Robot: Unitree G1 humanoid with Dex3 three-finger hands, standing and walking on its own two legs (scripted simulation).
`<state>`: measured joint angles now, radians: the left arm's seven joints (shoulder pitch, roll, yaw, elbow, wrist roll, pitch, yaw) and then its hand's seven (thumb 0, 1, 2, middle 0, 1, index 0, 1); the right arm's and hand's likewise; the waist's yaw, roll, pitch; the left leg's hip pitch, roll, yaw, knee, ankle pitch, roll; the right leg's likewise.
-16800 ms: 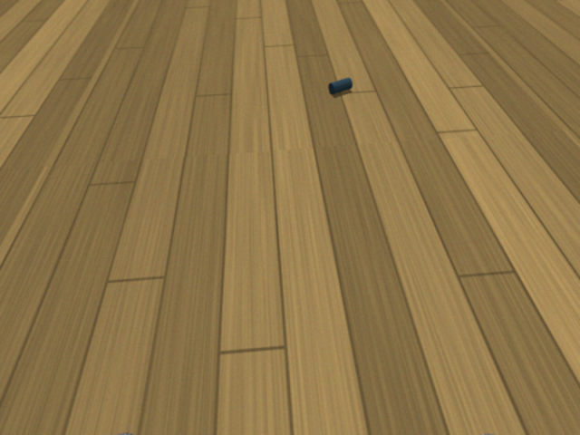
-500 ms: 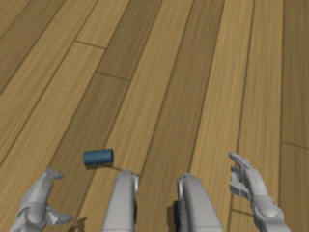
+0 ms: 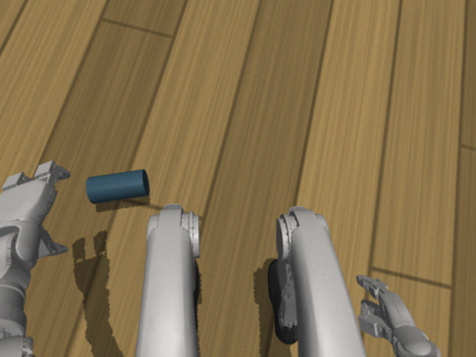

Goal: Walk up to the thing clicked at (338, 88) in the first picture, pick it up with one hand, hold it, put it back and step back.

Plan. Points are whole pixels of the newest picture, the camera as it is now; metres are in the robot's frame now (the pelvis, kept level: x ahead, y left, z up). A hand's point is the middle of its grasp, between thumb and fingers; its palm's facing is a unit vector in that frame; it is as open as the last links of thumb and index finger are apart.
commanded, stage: rise first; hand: left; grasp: from above
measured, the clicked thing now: (119, 186) +0.40 +0.33 -0.37
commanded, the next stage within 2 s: approach in 1.30 s
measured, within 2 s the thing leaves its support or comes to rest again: neither
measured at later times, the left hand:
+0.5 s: hand (66, 202) +0.34 +0.37 -0.21, palm faces -0.45 -0.12 -0.89, open 14.2 cm
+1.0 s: hand (79, 196) +0.35 +0.36 -0.24, palm faces -0.44 -0.13 -0.89, open 13.9 cm
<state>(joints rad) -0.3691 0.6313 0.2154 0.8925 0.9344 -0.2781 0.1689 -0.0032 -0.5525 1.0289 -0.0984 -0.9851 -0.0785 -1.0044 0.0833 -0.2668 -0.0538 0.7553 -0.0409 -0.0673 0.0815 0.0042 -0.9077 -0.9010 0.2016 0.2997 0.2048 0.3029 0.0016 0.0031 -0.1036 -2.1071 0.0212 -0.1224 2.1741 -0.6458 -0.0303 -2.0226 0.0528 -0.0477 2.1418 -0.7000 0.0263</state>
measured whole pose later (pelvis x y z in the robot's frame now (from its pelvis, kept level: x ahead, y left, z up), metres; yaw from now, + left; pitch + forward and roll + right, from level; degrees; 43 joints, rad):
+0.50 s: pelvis +0.00 +0.00 -0.05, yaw -2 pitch +32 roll -7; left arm -0.57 0.73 0.23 1.20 1.23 -0.38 0.39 0.00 -0.52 1.00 -0.09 -0.95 -0.08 -0.96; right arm 0.03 -0.27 -0.03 0.80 -0.13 -0.02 0.12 0.00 -0.90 -0.90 0.20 0.30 0.21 0.30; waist -0.05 -0.03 -0.09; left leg -2.26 0.01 -0.15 2.35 -0.66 -0.03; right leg -2.16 0.06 -0.07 2.31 -0.72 0.04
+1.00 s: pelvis +0.01 +0.00 -0.07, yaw -2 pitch +32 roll -7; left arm -0.63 0.74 0.24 1.30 1.25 -0.37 0.44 0.00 -0.48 0.97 -0.12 -0.96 -0.11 -0.96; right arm 0.04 -0.25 -0.02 0.81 -0.16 -0.02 0.13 0.00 -0.90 -0.90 0.20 0.30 0.21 0.30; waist -0.07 -0.04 -0.07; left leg -2.31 0.01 -0.16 2.42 -0.68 -0.04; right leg -2.21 0.07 -0.07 2.37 -0.73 0.04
